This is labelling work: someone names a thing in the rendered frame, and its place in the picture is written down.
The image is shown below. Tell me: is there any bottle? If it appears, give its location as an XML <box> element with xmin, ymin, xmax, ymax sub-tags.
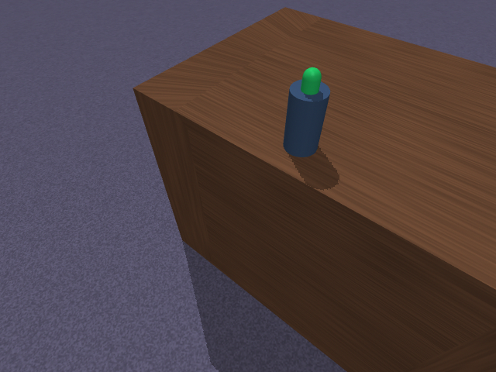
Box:
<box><xmin>283</xmin><ymin>67</ymin><xmax>330</xmax><ymax>157</ymax></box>

